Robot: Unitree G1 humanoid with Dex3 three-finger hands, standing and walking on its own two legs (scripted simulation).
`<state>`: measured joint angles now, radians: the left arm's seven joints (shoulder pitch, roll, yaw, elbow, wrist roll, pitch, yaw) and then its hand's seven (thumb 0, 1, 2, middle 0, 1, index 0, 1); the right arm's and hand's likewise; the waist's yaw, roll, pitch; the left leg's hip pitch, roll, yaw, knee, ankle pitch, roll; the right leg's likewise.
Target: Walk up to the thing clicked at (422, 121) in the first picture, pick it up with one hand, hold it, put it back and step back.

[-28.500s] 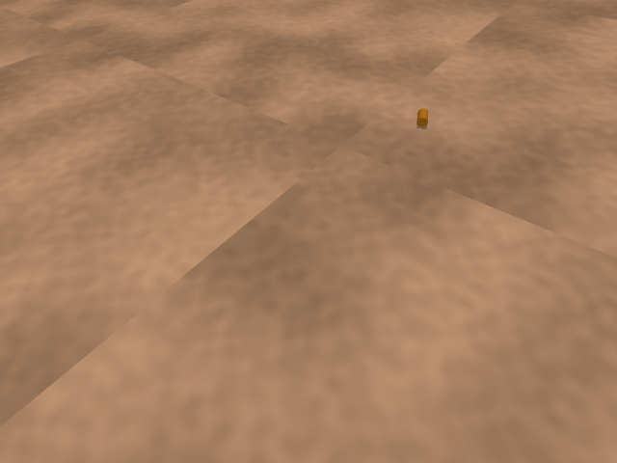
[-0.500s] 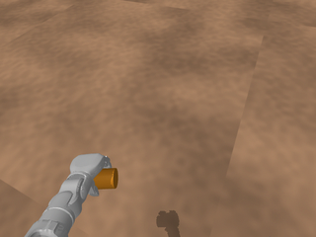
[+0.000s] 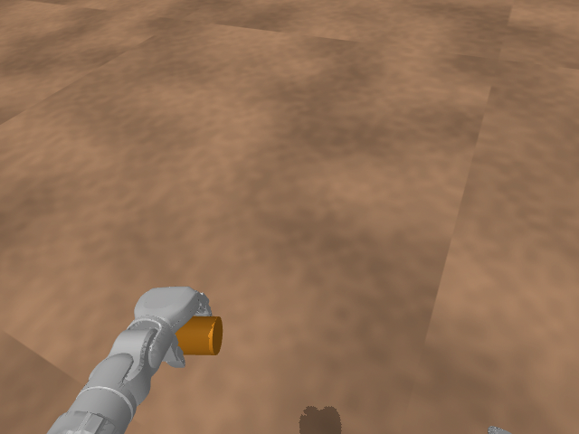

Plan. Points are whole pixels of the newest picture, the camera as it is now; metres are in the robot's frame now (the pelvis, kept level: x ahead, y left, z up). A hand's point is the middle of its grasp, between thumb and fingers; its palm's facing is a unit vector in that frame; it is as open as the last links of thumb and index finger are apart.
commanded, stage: hold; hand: left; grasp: from above
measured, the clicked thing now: (185, 335) +0.31 +0.22 -0.08
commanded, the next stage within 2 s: crouch in 1.32 s
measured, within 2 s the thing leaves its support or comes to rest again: neither
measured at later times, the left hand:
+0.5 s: hand (176, 353) +0.26 +0.21 -0.04, palm faces -0.47 -0.04 -0.88, open 8.6 cm
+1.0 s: hand (178, 346) +0.27 +0.21 -0.03, palm faces -0.46 -0.04 -0.88, open 8.6 cm
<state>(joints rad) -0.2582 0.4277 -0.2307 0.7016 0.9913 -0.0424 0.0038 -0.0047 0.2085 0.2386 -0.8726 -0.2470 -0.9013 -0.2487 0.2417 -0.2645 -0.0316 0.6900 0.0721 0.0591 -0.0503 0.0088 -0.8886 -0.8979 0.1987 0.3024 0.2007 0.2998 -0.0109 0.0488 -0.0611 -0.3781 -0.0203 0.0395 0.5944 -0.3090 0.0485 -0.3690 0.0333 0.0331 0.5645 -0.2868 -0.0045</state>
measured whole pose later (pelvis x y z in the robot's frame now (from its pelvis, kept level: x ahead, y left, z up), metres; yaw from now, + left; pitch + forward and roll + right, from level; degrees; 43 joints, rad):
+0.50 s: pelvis -0.02 -0.01 +0.01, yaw +0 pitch +2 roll +0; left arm -0.22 0.42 -0.24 0.64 0.98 -0.06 -0.02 -0.01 0.21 0.25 -0.86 -0.27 -0.89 -0.27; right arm 0.20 -0.27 -0.01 0.68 0.07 0.07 -0.07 0.01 -0.89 -0.90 0.20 0.30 0.20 0.30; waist 0.00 0.06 -0.02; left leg -0.30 -0.02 0.03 0.50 -0.24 0.04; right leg -0.30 0.03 0.03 0.50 -0.23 -0.02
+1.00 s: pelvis -0.01 -0.02 +0.01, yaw +0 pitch +1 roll +0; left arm -0.21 0.42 -0.24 0.59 0.97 -0.04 -0.05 -0.01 0.22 0.23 -0.85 -0.28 -0.88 -0.28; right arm 0.16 -0.26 -0.01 0.68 0.08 0.08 -0.08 0.01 -0.89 -0.90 0.20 0.30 0.20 0.30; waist 0.01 0.06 -0.01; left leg -0.25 -0.02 0.03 0.46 -0.23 0.03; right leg -0.26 0.03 0.03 0.47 -0.22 -0.02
